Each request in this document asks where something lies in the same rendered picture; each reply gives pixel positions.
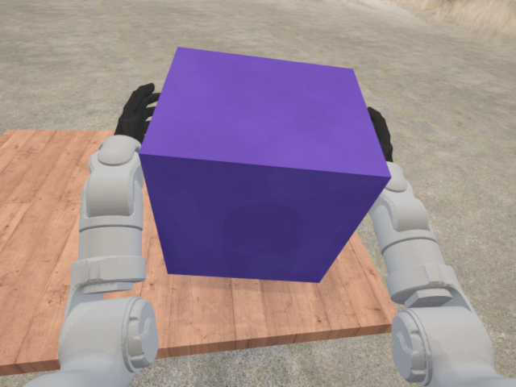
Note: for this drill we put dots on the left robot upper arm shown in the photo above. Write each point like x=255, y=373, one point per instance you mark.
x=104, y=344

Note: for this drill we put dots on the right robot forearm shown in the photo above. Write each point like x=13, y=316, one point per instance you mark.
x=417, y=274

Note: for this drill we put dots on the carton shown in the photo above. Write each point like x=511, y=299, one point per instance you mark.
x=259, y=168

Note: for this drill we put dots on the right robot upper arm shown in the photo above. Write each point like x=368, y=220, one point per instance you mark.
x=444, y=347

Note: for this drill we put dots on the table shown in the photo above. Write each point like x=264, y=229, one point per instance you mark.
x=42, y=173

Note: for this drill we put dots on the robot left hand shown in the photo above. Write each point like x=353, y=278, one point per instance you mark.
x=132, y=121

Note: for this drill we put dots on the left robot forearm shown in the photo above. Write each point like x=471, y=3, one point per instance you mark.
x=111, y=223

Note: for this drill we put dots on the robot right hand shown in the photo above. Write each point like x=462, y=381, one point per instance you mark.
x=382, y=132

